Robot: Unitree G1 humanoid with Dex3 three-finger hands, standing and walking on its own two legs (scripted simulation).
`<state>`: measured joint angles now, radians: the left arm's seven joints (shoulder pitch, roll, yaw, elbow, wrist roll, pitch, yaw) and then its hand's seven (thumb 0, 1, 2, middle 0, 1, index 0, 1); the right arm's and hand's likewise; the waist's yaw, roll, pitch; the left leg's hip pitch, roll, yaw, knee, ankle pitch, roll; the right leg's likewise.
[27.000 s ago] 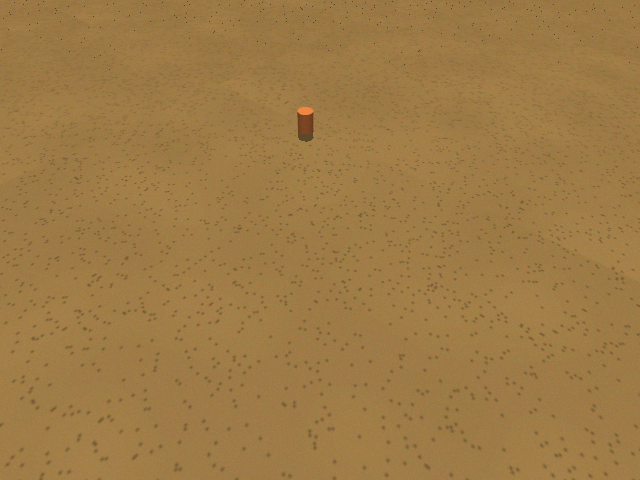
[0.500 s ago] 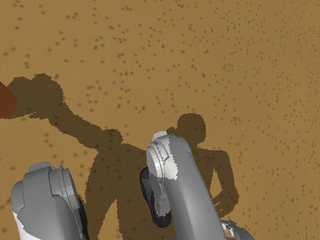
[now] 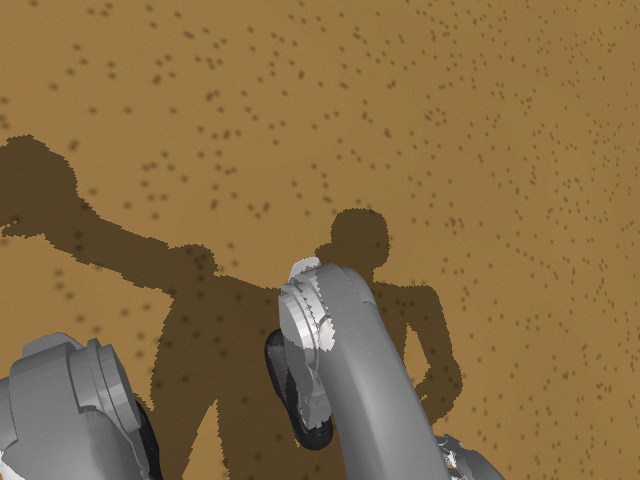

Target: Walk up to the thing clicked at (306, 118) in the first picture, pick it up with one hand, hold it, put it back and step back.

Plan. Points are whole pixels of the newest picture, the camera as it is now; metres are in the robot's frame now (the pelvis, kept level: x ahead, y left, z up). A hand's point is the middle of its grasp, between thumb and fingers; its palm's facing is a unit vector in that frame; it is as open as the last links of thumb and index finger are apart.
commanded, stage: rest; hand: left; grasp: from above
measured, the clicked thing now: out of the picture +0.50 +0.31 -0.25
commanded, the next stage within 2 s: open in 0.06 s
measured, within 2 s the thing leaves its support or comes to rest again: rests again in 1.58 s
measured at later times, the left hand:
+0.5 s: hand out of the picture +0.49 +0.31 -0.20, palm faces -0.44 -0.09 -0.89, open 12.5 cm
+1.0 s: hand out of the picture +0.49 +0.31 -0.21, palm faces -0.45 -0.10 -0.89, open 13.4 cm
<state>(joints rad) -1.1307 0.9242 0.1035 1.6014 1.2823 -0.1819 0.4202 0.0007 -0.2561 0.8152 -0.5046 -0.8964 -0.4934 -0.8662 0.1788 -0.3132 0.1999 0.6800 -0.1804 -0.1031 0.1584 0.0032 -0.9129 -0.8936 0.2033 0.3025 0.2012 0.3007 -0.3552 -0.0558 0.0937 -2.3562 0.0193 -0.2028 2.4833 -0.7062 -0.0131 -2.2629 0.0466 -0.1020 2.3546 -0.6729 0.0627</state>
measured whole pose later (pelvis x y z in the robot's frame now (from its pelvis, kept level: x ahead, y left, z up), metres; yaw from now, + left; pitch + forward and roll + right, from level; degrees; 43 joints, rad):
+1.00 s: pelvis +0.00 +0.00 +0.00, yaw -1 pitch +31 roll -12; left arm -1.12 0.95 0.08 1.59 1.26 -0.16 0.43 0.00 -0.51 1.11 -0.11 -1.16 -0.11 -1.15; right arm 0.17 -0.33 0.24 0.65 -0.19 -0.13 0.18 0.00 -0.91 -0.90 0.20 0.30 0.20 0.30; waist -0.37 -0.07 0.11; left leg -2.35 0.02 -0.23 2.49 -0.71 -0.01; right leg -2.25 0.05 -0.12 2.34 -0.67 0.06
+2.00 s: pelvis -0.02 +0.00 +0.07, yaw +3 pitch +34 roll -9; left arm -1.12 0.82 -0.05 1.27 1.15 -0.21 -0.01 0.00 -0.49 0.98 -0.13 -0.97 -0.13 -0.98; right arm 0.20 -0.35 0.13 0.59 -0.09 0.05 0.06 0.00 -0.91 -0.90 0.20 0.30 0.20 0.30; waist -0.26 0.00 -0.03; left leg -2.20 0.02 -0.14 2.23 -0.63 0.01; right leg -2.11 0.02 -0.07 2.13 -0.62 0.04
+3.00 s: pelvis +0.00 +0.00 +0.20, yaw +8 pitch +31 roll -6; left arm -0.36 0.49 0.03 0.54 0.47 0.15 0.00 0.00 0.80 0.87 -0.21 -0.32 -0.21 -0.31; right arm 0.13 -0.27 -0.01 0.57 0.01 0.03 0.02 0.01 -0.91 -0.89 0.20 0.30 0.20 0.30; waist -0.08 0.03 -0.19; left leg -1.74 0.02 -0.09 1.82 -0.63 0.00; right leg -1.68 0.00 -0.04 1.75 -0.62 0.04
